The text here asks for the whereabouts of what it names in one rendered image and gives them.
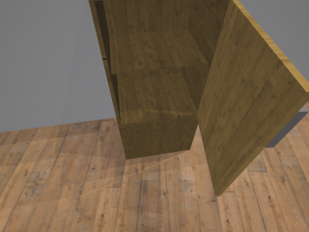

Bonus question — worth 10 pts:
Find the handle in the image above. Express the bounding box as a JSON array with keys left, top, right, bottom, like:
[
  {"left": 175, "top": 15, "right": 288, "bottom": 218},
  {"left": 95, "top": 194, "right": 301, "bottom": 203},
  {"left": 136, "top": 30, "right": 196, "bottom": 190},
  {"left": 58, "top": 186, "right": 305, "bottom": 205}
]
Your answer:
[{"left": 265, "top": 105, "right": 309, "bottom": 148}]

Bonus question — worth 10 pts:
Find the cupboard door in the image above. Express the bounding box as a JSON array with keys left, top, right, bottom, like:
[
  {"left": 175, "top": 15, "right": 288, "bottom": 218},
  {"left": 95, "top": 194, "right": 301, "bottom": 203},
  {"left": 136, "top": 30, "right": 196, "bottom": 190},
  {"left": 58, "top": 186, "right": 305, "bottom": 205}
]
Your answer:
[{"left": 196, "top": 0, "right": 309, "bottom": 197}]

